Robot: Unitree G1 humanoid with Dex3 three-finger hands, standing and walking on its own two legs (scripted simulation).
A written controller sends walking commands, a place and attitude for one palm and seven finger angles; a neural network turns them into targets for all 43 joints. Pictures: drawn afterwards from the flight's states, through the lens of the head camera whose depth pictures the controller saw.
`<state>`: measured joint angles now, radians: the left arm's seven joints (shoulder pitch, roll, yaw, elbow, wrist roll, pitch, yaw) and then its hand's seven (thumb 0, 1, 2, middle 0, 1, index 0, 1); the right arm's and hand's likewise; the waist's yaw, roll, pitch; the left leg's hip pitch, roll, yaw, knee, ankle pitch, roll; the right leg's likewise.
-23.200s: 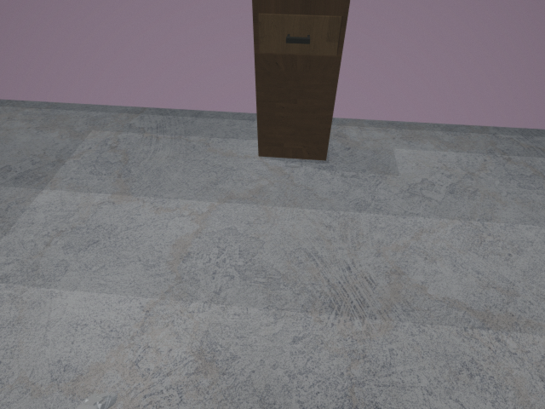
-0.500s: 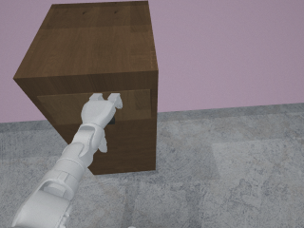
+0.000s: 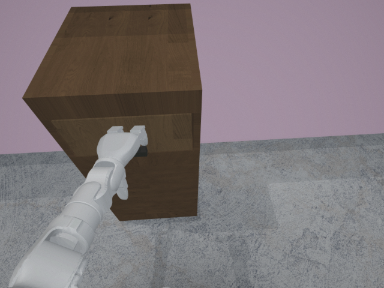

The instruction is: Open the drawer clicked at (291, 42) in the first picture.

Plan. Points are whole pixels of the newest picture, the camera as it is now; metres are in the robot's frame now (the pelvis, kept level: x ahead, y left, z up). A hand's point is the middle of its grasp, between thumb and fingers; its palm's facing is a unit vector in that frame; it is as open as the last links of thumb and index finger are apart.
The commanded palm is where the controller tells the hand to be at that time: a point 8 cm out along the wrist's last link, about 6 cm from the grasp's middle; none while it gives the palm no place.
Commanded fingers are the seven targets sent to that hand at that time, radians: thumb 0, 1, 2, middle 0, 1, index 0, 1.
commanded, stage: move the hooked fingers above the handle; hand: left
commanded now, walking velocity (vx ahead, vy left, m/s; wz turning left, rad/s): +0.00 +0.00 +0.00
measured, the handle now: (128, 146) +0.48 +0.19 -0.05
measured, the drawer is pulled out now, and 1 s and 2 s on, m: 0.00 0.00 0.00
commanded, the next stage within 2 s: lower the fingers behind the handle in 0.06 s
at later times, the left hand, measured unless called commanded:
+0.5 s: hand (129, 145) +0.43 +0.17 +0.01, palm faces -0.07 -0.01 -1.00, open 13.8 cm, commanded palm +0.41 +0.21 +0.04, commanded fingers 0.00 -0.50 0.30 -0.30 -1.20 -0.30 -1.20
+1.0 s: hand (119, 156) +0.43 +0.20 -0.03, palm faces +0.01 -0.01 -1.00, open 13.5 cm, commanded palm +0.41 +0.20 +0.01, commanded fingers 0.00 -0.50 0.30 -0.30 -1.20 -0.30 -1.20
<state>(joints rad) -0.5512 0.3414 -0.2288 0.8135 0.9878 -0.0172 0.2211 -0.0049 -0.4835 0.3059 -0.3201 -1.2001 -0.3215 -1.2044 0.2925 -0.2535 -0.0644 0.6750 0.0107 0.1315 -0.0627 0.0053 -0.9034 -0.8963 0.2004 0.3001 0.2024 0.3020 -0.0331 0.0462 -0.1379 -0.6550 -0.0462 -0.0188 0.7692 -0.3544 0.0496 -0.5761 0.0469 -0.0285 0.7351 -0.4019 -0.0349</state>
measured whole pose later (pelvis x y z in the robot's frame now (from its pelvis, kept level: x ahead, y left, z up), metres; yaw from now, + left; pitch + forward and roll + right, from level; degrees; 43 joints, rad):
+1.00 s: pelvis -0.02 +0.00 -0.03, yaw -2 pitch +21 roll -2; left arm -0.71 0.33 -0.09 1.06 1.05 0.13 0.52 0.00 -0.48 0.31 -0.33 -1.25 -0.35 -1.28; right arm 0.29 -0.22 -0.04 0.73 0.00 0.12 -0.01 0.00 -0.91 -0.90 0.20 0.30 0.20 0.30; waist -0.07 0.07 -0.20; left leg -0.92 -0.02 0.00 0.96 -0.40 0.05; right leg -0.84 0.07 -0.02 0.92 -0.44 -0.03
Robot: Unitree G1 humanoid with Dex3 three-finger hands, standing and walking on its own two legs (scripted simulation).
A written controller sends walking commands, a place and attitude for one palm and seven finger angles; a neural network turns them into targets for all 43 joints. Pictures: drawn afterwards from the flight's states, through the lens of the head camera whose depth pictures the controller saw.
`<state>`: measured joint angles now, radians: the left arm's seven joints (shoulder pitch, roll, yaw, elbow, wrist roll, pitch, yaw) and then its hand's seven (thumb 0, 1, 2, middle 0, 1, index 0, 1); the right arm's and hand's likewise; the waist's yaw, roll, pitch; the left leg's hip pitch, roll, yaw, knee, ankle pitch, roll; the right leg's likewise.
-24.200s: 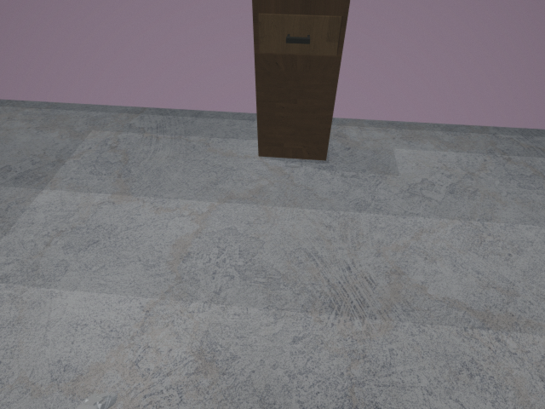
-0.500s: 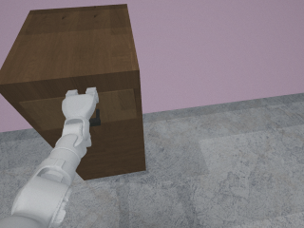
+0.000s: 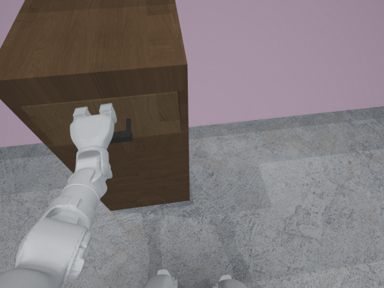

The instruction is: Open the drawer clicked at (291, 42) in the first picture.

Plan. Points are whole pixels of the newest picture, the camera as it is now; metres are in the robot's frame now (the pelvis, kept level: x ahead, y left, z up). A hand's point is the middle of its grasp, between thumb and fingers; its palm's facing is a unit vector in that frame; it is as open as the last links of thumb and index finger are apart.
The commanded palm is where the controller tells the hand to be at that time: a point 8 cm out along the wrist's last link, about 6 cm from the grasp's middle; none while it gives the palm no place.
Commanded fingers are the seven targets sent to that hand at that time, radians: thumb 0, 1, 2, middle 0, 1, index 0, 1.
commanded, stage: lower the fingers behind the handle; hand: left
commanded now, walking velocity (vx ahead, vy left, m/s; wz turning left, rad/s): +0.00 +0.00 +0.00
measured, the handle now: (110, 131) +0.49 +0.20 -0.02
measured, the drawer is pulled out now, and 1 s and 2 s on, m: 0.00 0.00 0.00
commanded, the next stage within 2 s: lift the fingers back up to retry in 0.76 s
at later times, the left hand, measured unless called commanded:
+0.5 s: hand (100, 147) +0.44 +0.22 -0.02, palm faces +0.04 +0.01 -1.00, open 13.8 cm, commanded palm +0.42 +0.21 +0.01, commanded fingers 0.00 -0.50 0.30 -0.30 -1.20 -0.30 -1.20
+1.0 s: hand (99, 145) +0.44 +0.22 -0.01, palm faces +0.00 -0.02 -1.00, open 13.7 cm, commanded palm +0.42 +0.22 +0.03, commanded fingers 0.00 -0.50 0.30 -0.30 -1.20 -0.30 -1.20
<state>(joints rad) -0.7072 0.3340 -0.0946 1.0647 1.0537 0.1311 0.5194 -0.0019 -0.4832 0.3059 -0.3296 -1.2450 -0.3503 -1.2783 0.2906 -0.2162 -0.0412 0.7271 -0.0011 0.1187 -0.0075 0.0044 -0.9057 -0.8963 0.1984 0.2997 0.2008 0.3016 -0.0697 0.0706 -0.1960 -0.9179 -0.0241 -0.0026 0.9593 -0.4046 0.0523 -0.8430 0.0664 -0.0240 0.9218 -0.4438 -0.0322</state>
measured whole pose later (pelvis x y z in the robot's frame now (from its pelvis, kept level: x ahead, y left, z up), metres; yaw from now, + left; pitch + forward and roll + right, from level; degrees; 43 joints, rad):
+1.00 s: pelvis -0.02 +0.01 -0.02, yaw -1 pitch +22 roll -3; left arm -0.73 0.39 -0.10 1.02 1.06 0.09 0.45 0.00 -0.48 0.31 -0.24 -1.36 -0.34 -1.21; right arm 0.33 -0.24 -0.03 0.68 0.01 0.10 -0.03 0.00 -0.90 -0.90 0.20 0.30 0.20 0.30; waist -0.08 0.06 -0.20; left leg -1.02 -0.02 0.01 1.05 -0.41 0.07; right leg -0.95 0.07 -0.02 1.01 -0.45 -0.02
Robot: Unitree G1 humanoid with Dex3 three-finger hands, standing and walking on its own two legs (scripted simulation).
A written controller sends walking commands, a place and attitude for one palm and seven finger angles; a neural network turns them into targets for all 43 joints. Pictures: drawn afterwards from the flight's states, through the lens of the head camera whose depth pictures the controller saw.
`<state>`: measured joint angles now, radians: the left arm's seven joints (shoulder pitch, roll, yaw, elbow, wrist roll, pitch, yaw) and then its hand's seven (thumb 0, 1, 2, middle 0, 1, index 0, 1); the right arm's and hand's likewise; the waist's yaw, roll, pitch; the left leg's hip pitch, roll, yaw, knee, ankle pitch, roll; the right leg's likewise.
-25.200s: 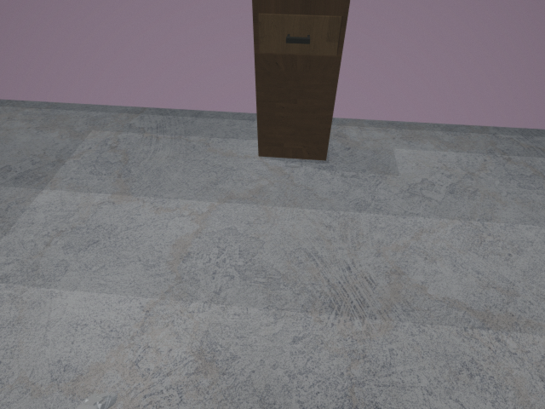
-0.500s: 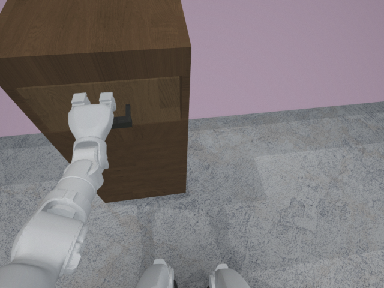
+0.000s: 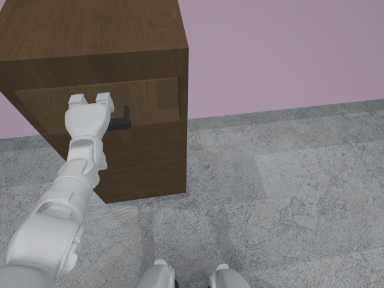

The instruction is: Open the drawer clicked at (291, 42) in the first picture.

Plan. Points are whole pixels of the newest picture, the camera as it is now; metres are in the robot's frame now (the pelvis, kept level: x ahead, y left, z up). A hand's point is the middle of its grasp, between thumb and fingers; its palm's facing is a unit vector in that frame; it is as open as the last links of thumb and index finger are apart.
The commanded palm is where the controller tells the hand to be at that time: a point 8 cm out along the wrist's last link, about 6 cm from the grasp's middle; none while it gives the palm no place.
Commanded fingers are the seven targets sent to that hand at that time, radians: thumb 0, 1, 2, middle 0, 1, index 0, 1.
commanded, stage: lift the fingers back up to retry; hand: left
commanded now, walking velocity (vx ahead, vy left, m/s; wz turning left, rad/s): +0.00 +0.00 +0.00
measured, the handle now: (108, 118) +0.51 +0.20 +0.00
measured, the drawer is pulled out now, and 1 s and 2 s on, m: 0.00 0.00 0.00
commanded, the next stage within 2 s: re-aim the fingers above the handle in 0.64 s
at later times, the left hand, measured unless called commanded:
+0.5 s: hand (91, 120) +0.46 +0.22 +0.05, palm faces +0.00 -0.06 -1.00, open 13.7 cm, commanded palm +0.43 +0.21 +0.11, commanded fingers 0.00 -0.50 0.30 -0.30 -1.20 -0.30 -1.20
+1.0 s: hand (102, 123) +0.45 +0.19 +0.05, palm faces +0.00 -0.06 -1.00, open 13.8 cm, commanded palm +0.43 +0.20 +0.11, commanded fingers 0.00 -0.50 0.30 -0.30 -1.20 -0.30 -1.20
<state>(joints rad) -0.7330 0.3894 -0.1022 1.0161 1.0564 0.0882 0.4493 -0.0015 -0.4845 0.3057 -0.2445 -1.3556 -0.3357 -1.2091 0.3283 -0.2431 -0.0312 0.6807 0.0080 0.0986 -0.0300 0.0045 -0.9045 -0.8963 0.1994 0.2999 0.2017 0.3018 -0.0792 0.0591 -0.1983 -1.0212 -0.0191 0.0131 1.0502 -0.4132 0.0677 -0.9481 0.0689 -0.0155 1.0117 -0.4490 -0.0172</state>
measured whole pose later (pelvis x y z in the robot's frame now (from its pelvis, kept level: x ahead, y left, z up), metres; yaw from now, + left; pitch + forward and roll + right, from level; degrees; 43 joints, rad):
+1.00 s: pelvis +0.05 -0.01 +0.04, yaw +1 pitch +15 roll -1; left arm -0.51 0.31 -0.13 0.80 1.05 0.07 0.40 0.00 -0.48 0.31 -0.32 -1.20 -0.32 -1.20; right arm 0.26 -0.24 -0.07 0.68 0.01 0.16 -0.02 0.00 -0.91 -0.90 0.20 0.30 0.20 0.30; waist -0.03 0.06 -0.16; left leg -0.67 -0.03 0.00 0.79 -0.39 0.05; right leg -0.60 0.06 -0.01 0.76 -0.42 -0.04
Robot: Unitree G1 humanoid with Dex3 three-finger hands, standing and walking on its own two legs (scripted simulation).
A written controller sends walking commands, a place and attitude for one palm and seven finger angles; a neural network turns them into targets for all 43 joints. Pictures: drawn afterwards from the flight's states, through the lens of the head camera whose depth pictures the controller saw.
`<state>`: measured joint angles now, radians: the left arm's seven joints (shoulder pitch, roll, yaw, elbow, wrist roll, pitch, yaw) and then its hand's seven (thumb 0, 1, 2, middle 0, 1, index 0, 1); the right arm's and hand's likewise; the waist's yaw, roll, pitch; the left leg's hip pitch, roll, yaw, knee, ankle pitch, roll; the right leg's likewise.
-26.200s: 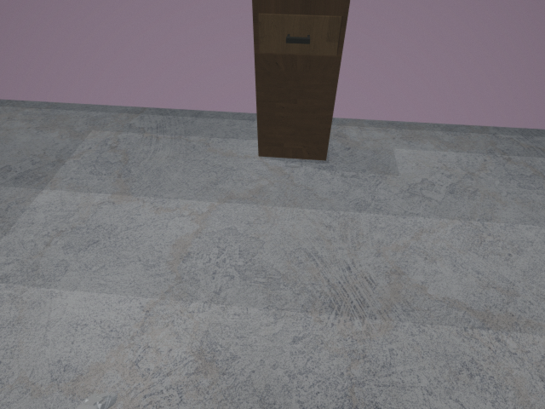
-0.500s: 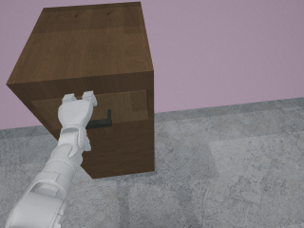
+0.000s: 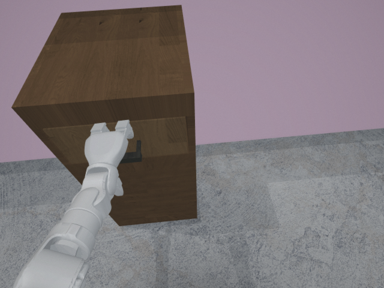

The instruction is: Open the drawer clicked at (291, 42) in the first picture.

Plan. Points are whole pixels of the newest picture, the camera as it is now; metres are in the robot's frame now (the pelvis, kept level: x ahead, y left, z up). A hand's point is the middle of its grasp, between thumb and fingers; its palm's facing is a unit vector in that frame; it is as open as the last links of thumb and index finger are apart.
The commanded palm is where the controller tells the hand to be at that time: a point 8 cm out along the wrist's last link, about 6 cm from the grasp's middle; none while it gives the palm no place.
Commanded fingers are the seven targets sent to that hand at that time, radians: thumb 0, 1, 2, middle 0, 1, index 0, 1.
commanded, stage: re-aim the fingers above the handle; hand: left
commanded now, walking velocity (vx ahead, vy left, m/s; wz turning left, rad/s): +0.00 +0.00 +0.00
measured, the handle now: (122, 151) +0.46 +0.21 -0.05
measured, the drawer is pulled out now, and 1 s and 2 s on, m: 0.00 0.00 0.00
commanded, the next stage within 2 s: lower the fingers behind the handle in 1.76 s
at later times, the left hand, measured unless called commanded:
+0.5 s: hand (110, 160) +0.40 +0.21 +0.01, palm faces +0.01 -0.05 -1.00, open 13.8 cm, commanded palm +0.38 +0.21 +0.07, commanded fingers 0.00 -0.50 0.30 -0.30 -1.20 -0.30 -1.20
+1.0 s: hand (110, 157) +0.41 +0.21 +0.00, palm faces +0.00 -0.04 -1.00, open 13.8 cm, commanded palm +0.38 +0.21 +0.07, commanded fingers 0.00 -0.50 0.30 -0.30 -1.20 -0.30 -1.20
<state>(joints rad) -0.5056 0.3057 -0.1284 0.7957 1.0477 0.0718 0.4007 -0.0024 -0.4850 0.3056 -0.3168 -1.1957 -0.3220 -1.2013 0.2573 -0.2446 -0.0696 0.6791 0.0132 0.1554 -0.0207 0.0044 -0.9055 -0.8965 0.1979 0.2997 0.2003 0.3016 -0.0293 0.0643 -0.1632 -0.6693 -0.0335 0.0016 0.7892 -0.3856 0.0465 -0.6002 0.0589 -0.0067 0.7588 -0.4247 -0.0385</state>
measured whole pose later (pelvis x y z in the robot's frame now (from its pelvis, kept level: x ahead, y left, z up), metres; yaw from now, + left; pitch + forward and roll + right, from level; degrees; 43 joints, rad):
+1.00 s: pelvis -0.01 +0.00 +0.00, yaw -2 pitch +16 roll -1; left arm -0.52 0.33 -0.06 0.85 1.06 0.09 0.44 0.00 -0.48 0.31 -0.35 -1.22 -0.32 -1.20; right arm 0.29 -0.23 -0.06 0.68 0.02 0.15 -0.03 0.00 -0.91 -0.90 0.20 0.30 0.20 0.30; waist -0.04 0.06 -0.17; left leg -0.68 -0.02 0.04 0.78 -0.37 0.05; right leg -0.63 0.07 0.03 0.76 -0.41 -0.03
